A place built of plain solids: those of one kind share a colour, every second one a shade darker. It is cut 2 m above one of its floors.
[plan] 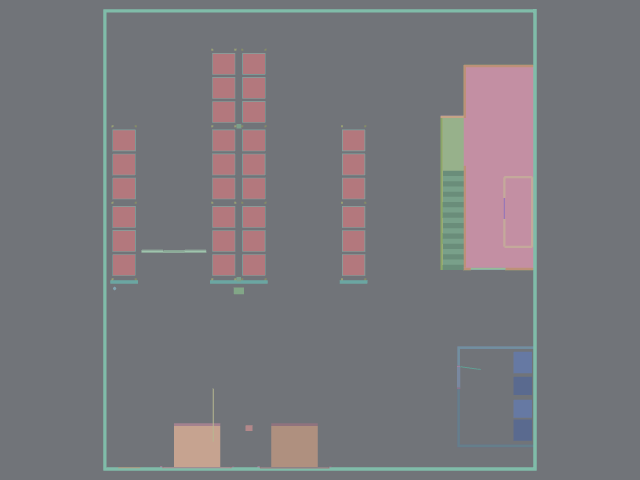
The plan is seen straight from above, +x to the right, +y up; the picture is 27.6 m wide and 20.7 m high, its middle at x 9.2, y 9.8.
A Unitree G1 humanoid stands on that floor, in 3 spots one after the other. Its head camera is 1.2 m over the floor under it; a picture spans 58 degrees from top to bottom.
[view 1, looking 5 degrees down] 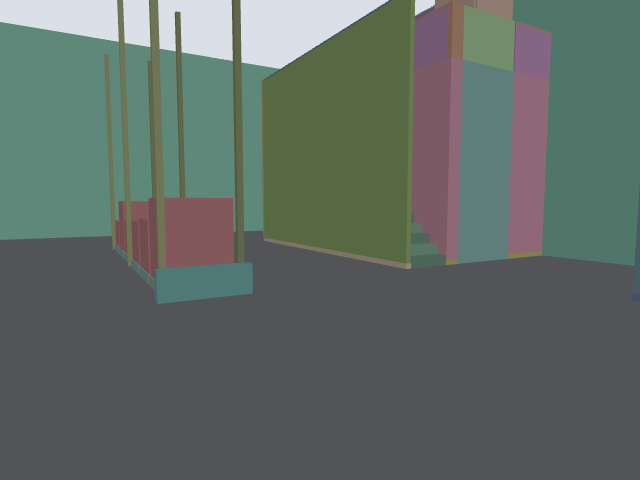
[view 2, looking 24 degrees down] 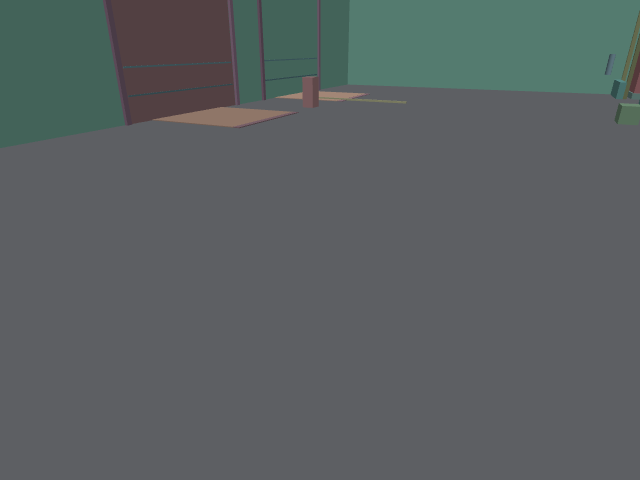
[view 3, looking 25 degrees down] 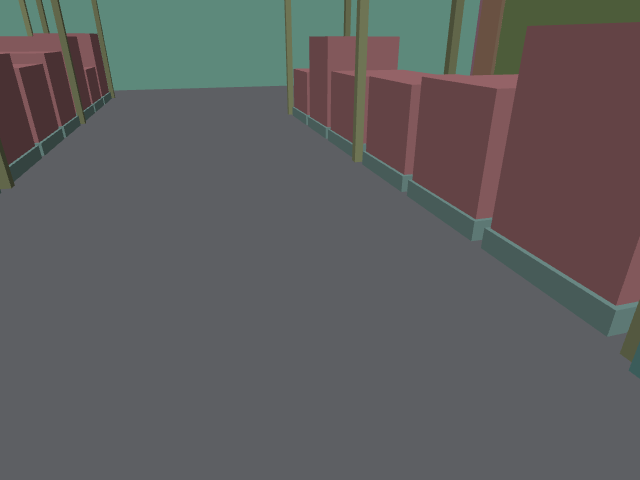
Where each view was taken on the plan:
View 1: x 9.20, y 2.60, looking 60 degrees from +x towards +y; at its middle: mezz_cheek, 10.44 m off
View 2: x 14.95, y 6.21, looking -154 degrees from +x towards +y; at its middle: ground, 2.95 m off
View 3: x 8.50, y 7.11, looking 74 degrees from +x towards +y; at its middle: ground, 2.84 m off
